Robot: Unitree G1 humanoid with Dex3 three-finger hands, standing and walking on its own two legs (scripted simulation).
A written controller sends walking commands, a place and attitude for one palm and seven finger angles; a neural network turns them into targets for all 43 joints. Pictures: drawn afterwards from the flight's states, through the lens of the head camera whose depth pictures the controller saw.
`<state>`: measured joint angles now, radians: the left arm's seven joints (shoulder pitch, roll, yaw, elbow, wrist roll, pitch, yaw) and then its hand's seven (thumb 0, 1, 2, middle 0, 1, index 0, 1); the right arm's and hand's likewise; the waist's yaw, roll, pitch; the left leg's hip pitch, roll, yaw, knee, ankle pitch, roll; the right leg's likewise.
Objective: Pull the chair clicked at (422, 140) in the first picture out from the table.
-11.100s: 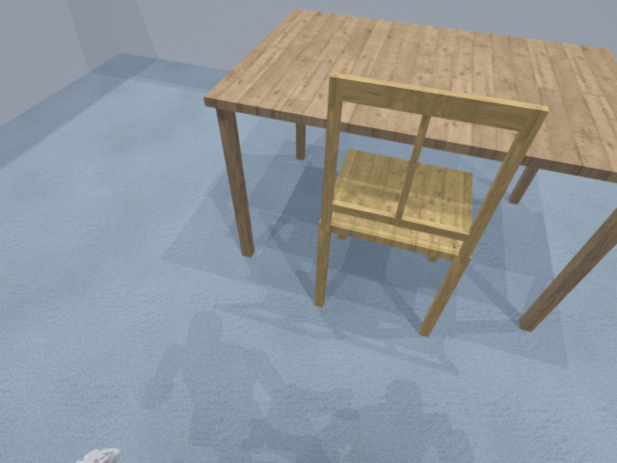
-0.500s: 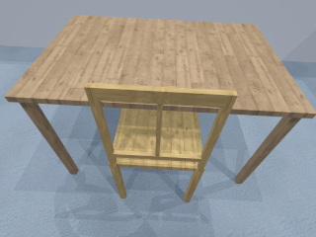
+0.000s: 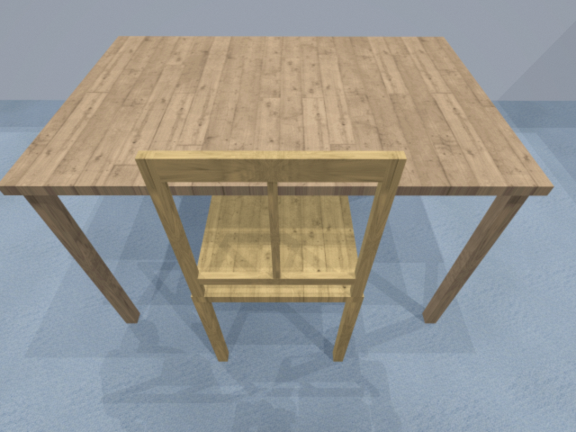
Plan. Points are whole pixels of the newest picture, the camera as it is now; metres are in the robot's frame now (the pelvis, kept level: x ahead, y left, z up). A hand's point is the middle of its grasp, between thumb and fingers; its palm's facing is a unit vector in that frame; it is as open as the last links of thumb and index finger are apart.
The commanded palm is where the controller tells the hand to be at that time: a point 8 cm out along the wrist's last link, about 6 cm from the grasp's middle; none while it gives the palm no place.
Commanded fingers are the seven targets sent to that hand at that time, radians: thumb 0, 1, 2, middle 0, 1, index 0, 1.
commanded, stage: come to a stop and stand still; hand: left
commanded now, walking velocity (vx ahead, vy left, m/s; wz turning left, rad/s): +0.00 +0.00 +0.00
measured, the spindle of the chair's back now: (274, 234) +0.49 +0.05 -0.07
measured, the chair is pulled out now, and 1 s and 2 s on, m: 0.00 0.00 0.00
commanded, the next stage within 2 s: look again from close up in 0.36 s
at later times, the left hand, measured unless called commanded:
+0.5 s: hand out of the picture -0.02 +0.17 -0.17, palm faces +0.00 -0.98 -0.19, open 7.4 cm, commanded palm none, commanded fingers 0.00 0.90 0.90 -0.20 -0.30 -0.20 -0.30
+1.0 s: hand out of the picture +0.01 +0.18 -0.17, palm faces +0.00 -0.98 -0.19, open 7.3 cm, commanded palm none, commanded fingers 0.00 0.90 0.90 -0.20 -0.30 -0.20 -0.30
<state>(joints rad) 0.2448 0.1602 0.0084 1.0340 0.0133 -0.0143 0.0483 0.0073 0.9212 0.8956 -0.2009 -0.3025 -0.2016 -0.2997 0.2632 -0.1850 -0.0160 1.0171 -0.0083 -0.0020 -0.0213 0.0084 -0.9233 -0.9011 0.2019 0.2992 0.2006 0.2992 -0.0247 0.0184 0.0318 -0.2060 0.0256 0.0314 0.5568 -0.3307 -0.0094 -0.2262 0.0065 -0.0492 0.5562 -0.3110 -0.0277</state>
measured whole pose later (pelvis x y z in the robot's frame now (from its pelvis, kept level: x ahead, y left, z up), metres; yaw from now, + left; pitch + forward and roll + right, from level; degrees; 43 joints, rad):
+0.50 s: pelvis -0.01 +0.00 +0.01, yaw -1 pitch +0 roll +1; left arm 0.31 0.15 -0.01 1.09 0.01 -0.01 0.03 0.01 0.91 0.90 -0.20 -0.30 -0.20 -0.30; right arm 0.32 -0.14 0.02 1.12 0.00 -0.01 -0.01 0.00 -0.91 -0.90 0.20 0.30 0.20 0.30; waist 0.00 -0.01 0.03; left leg -0.20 0.01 0.05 0.46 -0.27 0.00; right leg -0.24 0.00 -0.03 0.50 -0.26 -0.02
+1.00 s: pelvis +0.00 +0.01 +0.01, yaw -1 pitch -1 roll +1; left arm 0.28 0.16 0.00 1.11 0.01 -0.02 0.03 0.01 0.92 0.90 -0.20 -0.30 -0.20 -0.30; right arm 0.26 -0.14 0.01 1.14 0.00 -0.02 -0.03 0.01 -0.92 -0.90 0.20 0.30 0.20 0.30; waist 0.00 -0.02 0.03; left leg -0.14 0.01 0.06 0.43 -0.27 0.00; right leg -0.19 -0.01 -0.02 0.47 -0.27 -0.01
